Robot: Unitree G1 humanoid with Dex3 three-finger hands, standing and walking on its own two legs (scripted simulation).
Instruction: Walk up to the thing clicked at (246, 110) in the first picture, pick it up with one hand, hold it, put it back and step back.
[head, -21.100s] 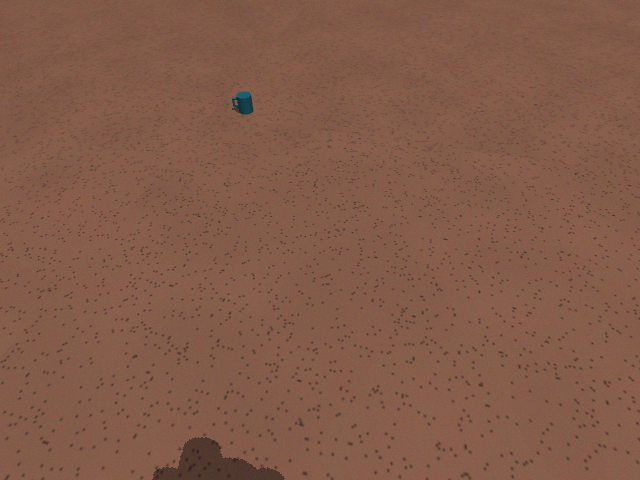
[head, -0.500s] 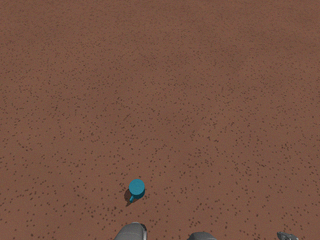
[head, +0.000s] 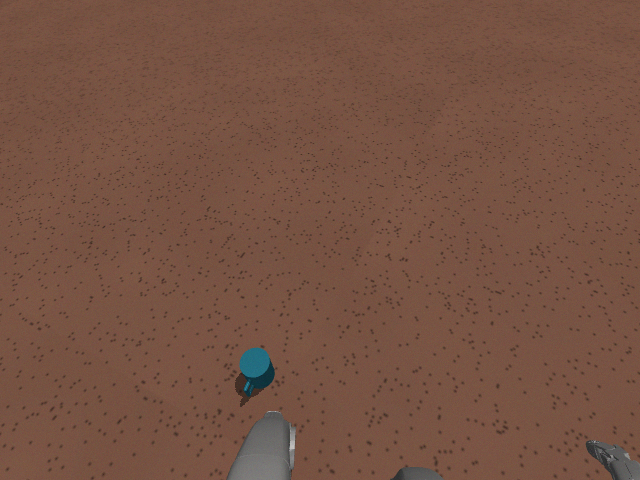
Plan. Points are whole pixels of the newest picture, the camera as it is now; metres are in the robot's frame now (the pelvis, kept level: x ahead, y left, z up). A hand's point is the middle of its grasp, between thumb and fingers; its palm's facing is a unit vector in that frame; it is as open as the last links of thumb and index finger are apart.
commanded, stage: walk up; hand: left
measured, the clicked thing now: (255, 373) +0.45 +0.27 -0.68
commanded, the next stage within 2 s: none
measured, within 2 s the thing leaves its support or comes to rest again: neither
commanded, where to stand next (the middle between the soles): +0.10 +0.01 m, yaw +2 degrees
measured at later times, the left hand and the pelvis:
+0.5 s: hand out of the picture +0.06 +0.35 -0.12, palm faces +0.05 -0.91 -0.41, open 7.4 cm; pelvis +0.04 +0.06 +0.02, yaw +5 degrees
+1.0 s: hand (135, 473) +0.14 +0.29 -0.13, palm faces -0.01 -0.91 -0.41, open 7.4 cm; pelvis +0.05 +0.02 +0.02, yaw +2 degrees
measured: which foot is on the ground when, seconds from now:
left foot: up 0.00-0.36, down 0.38-0.90, up 0.92-1.00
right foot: down 0.00-0.40, up 0.42-0.84, down 0.86-1.00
